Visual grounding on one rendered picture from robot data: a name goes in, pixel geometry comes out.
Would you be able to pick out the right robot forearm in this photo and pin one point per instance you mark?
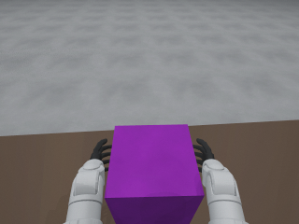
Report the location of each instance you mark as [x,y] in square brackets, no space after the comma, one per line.
[222,195]

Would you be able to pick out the robot left hand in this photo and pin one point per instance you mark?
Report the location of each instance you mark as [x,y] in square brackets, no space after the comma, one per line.
[97,152]

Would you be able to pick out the carton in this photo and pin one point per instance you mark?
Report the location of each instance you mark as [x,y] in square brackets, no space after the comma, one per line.
[153,176]

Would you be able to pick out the left robot forearm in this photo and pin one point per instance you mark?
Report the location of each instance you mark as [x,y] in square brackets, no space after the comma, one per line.
[86,196]

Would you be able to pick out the robot right hand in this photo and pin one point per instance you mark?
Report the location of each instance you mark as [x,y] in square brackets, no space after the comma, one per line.
[206,152]

